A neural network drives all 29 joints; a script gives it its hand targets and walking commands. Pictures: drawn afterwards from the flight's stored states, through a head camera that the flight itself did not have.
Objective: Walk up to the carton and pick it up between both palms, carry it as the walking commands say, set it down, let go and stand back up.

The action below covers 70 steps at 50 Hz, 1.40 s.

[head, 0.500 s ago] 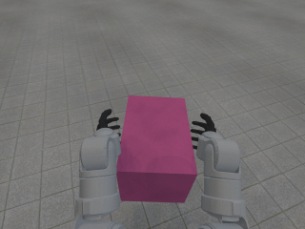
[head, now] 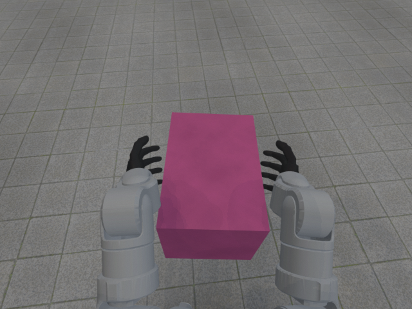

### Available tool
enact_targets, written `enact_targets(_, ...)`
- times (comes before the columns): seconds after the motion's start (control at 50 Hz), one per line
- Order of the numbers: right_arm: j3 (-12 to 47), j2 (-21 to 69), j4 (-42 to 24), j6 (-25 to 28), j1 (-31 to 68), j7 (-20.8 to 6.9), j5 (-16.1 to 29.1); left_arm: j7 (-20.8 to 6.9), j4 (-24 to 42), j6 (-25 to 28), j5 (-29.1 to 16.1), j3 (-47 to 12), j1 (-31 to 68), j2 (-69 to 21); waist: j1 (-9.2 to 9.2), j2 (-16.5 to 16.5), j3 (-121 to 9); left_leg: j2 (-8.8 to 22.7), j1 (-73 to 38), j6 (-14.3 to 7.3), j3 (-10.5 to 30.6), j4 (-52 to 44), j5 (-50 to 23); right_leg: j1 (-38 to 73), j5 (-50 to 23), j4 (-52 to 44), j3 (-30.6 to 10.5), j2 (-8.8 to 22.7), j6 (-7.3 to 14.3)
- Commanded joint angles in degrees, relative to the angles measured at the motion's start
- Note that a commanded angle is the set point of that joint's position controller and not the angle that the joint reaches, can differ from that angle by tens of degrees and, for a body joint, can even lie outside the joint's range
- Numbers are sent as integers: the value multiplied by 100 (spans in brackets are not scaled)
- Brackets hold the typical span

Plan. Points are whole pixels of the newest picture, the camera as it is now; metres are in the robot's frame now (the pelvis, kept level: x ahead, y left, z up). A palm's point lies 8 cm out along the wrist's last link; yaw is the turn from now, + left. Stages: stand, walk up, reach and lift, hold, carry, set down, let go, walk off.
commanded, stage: carry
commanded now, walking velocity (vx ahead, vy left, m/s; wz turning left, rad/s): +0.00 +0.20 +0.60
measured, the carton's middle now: (210, 184) +0.38 +0.00 +0.01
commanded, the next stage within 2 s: none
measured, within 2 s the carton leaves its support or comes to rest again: neither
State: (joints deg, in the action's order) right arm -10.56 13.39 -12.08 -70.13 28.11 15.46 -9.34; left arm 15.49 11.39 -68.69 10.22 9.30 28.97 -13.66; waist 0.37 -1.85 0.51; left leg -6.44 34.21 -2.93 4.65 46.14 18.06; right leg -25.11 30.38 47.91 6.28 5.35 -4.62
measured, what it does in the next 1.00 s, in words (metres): steps to the left, turning left: right foot, then left foot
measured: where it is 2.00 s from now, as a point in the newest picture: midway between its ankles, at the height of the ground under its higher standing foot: outside the picture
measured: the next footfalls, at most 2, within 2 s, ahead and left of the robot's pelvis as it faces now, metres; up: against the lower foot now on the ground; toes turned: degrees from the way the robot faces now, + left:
right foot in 0.02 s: -0.01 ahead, -0.14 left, +0.00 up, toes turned -8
left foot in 0.24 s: +0.04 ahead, +0.17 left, +0.00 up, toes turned +6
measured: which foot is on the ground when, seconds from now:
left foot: down 0.00-0.02, up 0.04-0.22, down 0.24-0.56, up 0.58-0.76, down 0.78-1.00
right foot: up 0.00-0.00, down 0.02-0.26, up 0.28-0.52, down 0.54-0.78, up 0.80-1.00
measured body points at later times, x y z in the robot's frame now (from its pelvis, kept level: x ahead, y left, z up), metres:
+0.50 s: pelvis -0.02 +0.10 +0.00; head +0.04 +0.11 +0.45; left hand +0.28 +0.31 +0.10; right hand +0.34 +0.06 +0.10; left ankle +0.00 +0.17 -0.70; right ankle -0.05 -0.05 -0.68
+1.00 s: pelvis -0.06 +0.22 +0.01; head -0.01 +0.24 +0.45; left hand +0.16 +0.50 +0.10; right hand +0.29 +0.28 +0.09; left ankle -0.09 +0.30 -0.70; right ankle -0.07 +0.06 -0.65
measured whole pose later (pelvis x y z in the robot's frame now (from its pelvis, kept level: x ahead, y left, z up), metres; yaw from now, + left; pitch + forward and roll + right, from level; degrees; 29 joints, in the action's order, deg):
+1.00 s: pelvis -0.06 +0.22 +0.01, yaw +31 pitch +6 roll -1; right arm -7.6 11.9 -13.7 -69.1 24.4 15.6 -6.7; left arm 15.3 14.3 -67.0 7.8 6.6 24.0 -11.7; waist 1.0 -2.1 0.1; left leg -6.4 30.0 -3.3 5.6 44.8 20.3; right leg -27.7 36.2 63.0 5.7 5.7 -7.3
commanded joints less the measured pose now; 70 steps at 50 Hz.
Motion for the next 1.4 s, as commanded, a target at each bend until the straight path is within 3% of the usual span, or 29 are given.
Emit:
enact_targets(0.0, 3618, 5930, -790, 137, 2195, -1250, 2380, -1474, 221, 107, -2372, -3089, 1291, -5766, 106, 2298, -3664, 133, 1442, 426, -479, 1461, 1087, 4908, -6676, -1709, -1753, 2739, 1126)
enact_targets(0.04, 3743, 5960, -1077, 207, 2775, -1264, 2485, -1512, 276, 151, -2466, -3212, 1528, -6000, 61, 1799, -3082, 992, 1562, 355, -215, 2052, 1093, 4122, -7263, -1583, -1352, 3111, 1660)
enact_targets(0.06, 3801, 6146, -779, 182, 2664, -1291, 2553, -1479, 449, 175, -2399, -3115, 1657, -5893, 54, 1331, -2990, 1031, 1635, 372, -348, 1873, 898, 4111, -6767, -1648, -986, 2919, 1535)
enact_targets(0.18, 3695, 5830, -796, 174, 2172, -1246, 2520, -1334, 705, 246, -2282, -3135, 1372, -5564, -45, 1758, -3318, 183, -1086, 201, -1255, -1142, -119, 2903, -7203, 154, 527, 1907, 437)
enact_targets(0.2, 3629, 5753, -747, 149, 1784, -1246, 2458, -1329, 639, 208, -2261, -3066, 1046, -5456, -226, 1515, -3544, 228, -2076, 76, -827, -1897, -1040, 2130, -6430, 1062, 528, 1562, 169)
enact_targets(0.22, 3572, 5673, -488, 110, 1594, -1217, 2376, -1318, 527, 186, -2200, -3039, 857, -5388, -123, 464, -3812, 1043, -3297, -203, 397, -1316, -4193, 931, -3106, 1735, 445, 1118, -75)
enact_targets(0.24, 3445, 5463, -506, 140, 1612, -1235, 2358, -1319, 424, 150, -2169, -3134, 829, -5488, 14, -1587, -3837, 2044, -4312, -656, 2125, -819, -8129, -734, 1183, 2483, 392, 313, -252)
enact_targets(0.26, 3459, 5561, -434, 203, 1401, -1276, 2418, -1334, 453, 219, -2288, -3332, 988, -5539, -93, -1485, -3644, 2000, -4640, -917, 2015, -624, -8861, -1429, 1798, 2855, -66, 68, -174)
enact_targets(0.3, 3506, 5664, -925, 306, 1891, -1224, 2369, -1474, 718, 284, -2615, -3521, 1434, -5870, -219, -672, -3386, 1680, -3913, -1001, 1999, -849, -7562, -1137, 1093, 1833, -324, -13, -216)
enact_targets(0.44, 3499, 5661, -683, 179, 1620, -1267, 2268, -1397, 768, 98, -2532, -3538, 1580, -5771, -184, -1228, -2978, 1269, -2488, -782, 2641, -1542, -4684, 221, 365, -79, -601, -299, 110)
enact_targets(0.48, 3505, 5678, -429, 59, 1539, -1244, 2193, -1394, 362, -15, -2364, -3238, 1116, -5657, -57, -743, -3029, 1110, -1547, -458, 2259, -1603, -3879, 1619, -396, -1347, -641, -154, 313)
enact_targets(0.5, 3587, 5665, -544, 106, 1645, -1248, 2228, -1436, 430, 61, -2395, -3218, 1209, -5609, 53, -66, -3196, 840, -715, 19, 1642, -1389, -3144, 3064, -1168, -2418, -592, 131, 444)
enact_targets(0.52, 3624, 5769, -611, 110, 1655, -1250, 2290, -1450, 184, 77, -2337, -3054, 937, -5650, 179, 1123, -3380, 44, 441, 430, 242, -152, -944, 4075, -2411, -2919, -1650, 1796, 979)
enact_targets(0.54, 3680, 5792, -892, 135, 1988, -1281, 2411, -1462, 506, 144, -2428, -3134, 1137, -5678, 125, 2325, -3430, 315, 875, 597, -271, 1976, 1166, 3982, -4259, -2450, -2079, 3227, 1658)
enact_targets(0.56, 3604, 5587, -1047, 166, 2155, -1287, 2356, -1469, 415, 142, -2457, -3233, 1209, -5736, 24, 1953, -2906, 1060, 1102, 450, 98, 2203, 1162, 3386, -4967, -2070, -1770, 3325, 1742)
enact_targets(0.62, 3758, 5830, -1018, 216, 2358, -1296, 2552, -1438, 705, 242, -2451, -3161, 1516, -5765, -27, 1363, -2638, 1117, 1307, 335, -273, 1493, 731, 3497, -5717, -1653, -704, 2808, 1291)
enact_targets(0.72, 3598, 5795, -529, 178, 1510, -1256, 2517, -1293, 1125, 291, -2363, -3122, 1232, -5284, 4, 1695, -3218, -53, -1003, 231, -1341, -1197, 105, 3066, -7854, 292, 564, 1759, 381)
enact_targets(0.74, 3511, 5775, -343, 132, 1270, -1245, 2429, -1260, 1010, 259, -2313, -3101, 1202, -5162, -208, 1316, -3413, 187, -2157, 137, -829, -1946, -843, 2118, -6877, 1208, 572, 1592, 90)
enact_targets(0.78, 3508, 5438, -677, 293, 1425, -1224, 2438, -1338, 919, 291, -2412, -3286, 855, -5443, -7, -1690, -3770, 2148, -4777, -849, 2288, -706, -8965, -1355, 1499, 2924, 345, 96, -388)
enact_targets(0.84, 3464, 5507, -1107, 406, 1764, -1256, 2438, -1393, 1114, 370, -2694, -3760, 1540, -5826, -184, -745, -3200, 1622, -3837, -864, 1856, -895, -7100, -1291, 1081, 2288, -255, 13, -300)
enact_targets(1.02, 3553, 5553, -693, 234, 1565, -1251, 2241, -1415, 587, 143, -2564, -3357, 1336, -5632, -188, -749, -2965, 1264, -2218, -849, 2459, -1459, -4574, 714, -177, -793, -447, -341, 66)
enact_targets(1.06, 3726, 5662, -883, 250, 1529, -1212, 2365, -1442, 589, 215, -2494, -3082, 1002, -5640, 75, 166, -3339, 753, -591, -250, 1303, -355, -3553, 3240, -2384, -2554, -884, 547, 404)
enact_targets(1.08, 3670, 5661, -994, 265, 1599, -1187, 2307, -1453, 495, 234, -2555, -3149, 1083, -5688, 112, 1757, -3462, 63, 893, 215, -27, 1080, 601, 4600, -5377, -2095, -1858, 2310, 1057)
enact_targets(1.1, 3857, 5704, -1188, 292, 1953, -1242, 2476, -1455, 560, 287, -2502, -3150, 974, -5672, 93, 2173, -3287, 629, 1523, 368, -303, 2261, 1399, 4603, -7066, -1616, -1848, 3007, 1535)
enact_targets(1.12, 3788, 5631, -1402, 373, 2287, -1240, 2491, -1482, 675, 324, -2609, -3286, 1153, -5834, 46, 1397, -3213, 896, 1409, 309, 16, 2592, 1362, 4241, -7197, -1550, -1711, 3123, 1741)
enact_targets(1.28, 3657, 5551, -739, 287, 1463, -1215, 2411, -1341, 992, 352, -2459, -3279, 1066, -5403, 105, 1718, -2932, 322, -538, 246, -1378, -521, 587, 2948, -7263, -517, 407, 1962, 515)
enact_targets(1.32, 3616, 5449, -817, 316, 1263, -1207, 2402, -1330, 817, 350, -2422, -3169, 767, -5236, -240, 1468, -3389, 317, -2189, 47, -676, -2062, -1184, 2053, -6861, 1443, 585, 1530, 28)
enact_targets(1.36, 3516, 5284, -500, 305, 1142, -1188, 2279, -1360, 587, 290, -2351, -3284, 622, -5320, 0, -1408, -3478, 2284, -4513, -885, 2370, -751, -8832, -1326, 1663, 3052, 432, 93, -461)
enact_targets(1.38, 3426, 5362, -542, 386, 1112, -1252, 2326, -1360, 849, 363, -2514, -3588, 1035, -5412, -98, -1814, -3530, 2035, -4550, -1053, 1993, -664, -9083, -1480, 1975, 2955, -148, 114, -306)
